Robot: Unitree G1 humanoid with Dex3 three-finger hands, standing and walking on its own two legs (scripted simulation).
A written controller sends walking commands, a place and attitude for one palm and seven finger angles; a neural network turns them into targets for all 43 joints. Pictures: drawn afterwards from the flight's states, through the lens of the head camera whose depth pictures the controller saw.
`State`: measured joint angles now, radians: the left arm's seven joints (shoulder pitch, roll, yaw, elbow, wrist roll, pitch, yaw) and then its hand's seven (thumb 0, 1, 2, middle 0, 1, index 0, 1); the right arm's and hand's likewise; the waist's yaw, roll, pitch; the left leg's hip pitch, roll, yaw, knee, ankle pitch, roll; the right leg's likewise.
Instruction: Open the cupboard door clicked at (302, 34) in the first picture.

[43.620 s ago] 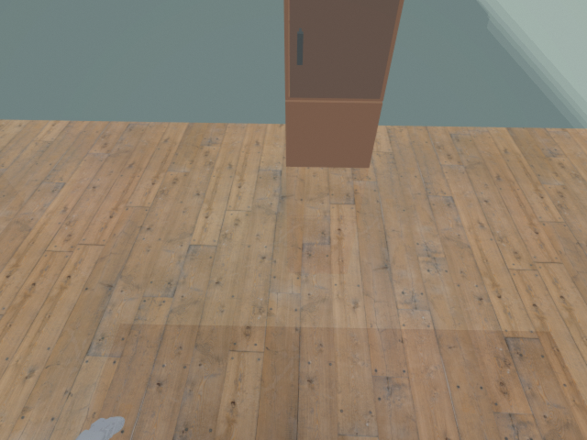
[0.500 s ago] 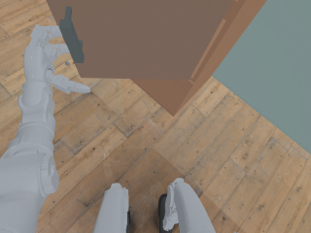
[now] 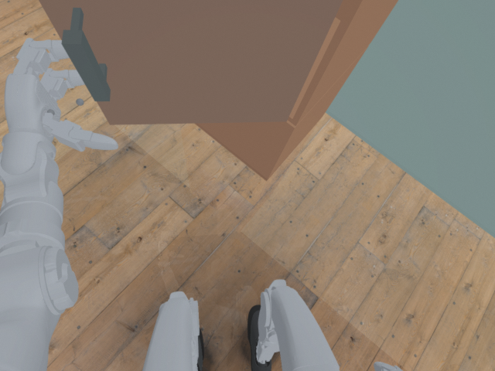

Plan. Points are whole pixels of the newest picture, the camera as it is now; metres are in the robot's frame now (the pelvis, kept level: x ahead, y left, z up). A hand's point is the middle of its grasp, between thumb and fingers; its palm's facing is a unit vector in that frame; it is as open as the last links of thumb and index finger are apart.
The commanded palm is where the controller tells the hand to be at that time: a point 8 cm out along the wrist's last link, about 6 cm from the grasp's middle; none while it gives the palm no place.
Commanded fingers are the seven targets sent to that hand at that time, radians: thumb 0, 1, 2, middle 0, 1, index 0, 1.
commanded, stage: move the hooked fingers beside the handle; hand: left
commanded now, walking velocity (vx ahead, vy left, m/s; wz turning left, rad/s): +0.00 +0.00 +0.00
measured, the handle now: (90, 58) +0.58 +0.22 +0.03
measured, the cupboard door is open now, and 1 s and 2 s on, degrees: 45 45 45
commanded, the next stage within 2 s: slide the fingers in behind the handle in 1.72 s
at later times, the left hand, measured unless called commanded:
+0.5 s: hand (60, 108) +0.49 +0.25 +0.03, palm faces +0.05 -1.00 -0.03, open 14.0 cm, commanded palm +0.48 +0.28 +0.03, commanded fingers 0.00 -0.50 0.30 -0.30 -1.20 -0.30 -1.20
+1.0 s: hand (41, 107) +0.50 +0.27 +0.03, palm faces +0.05 -1.00 -0.03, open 14.0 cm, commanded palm +0.49 +0.29 +0.02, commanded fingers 0.00 -0.50 0.30 -0.30 -1.20 -0.30 -1.20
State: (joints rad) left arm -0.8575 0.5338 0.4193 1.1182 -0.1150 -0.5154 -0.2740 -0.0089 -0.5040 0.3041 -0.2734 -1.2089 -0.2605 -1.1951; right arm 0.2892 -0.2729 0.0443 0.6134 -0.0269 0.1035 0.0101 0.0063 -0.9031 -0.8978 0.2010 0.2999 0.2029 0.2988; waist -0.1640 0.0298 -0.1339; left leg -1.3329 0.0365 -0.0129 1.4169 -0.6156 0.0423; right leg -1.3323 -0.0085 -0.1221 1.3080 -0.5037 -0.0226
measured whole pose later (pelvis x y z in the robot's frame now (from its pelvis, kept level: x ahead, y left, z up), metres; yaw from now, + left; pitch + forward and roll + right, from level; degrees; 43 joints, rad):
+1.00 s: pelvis -0.01 +0.01 -0.01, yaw -1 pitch +31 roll -6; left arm -0.86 0.66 0.52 1.11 -0.13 -0.44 -0.42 -0.01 -0.50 0.30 -0.30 -1.20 -0.30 -1.20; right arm 0.30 -0.29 0.07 0.61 -0.01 0.07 -0.02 0.01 -0.90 -0.90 0.20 0.30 0.20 0.30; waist -0.17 0.03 -0.12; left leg -1.39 0.04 -0.02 1.46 -0.62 0.05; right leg -1.38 0.00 -0.12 1.33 -0.49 -0.01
